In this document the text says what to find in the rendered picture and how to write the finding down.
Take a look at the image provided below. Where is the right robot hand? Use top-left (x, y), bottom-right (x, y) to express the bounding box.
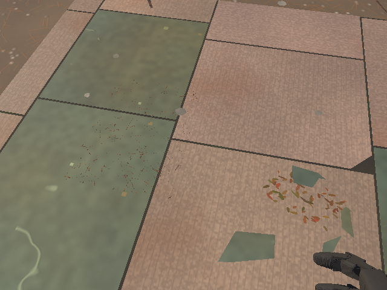
top-left (313, 252), bottom-right (387, 290)

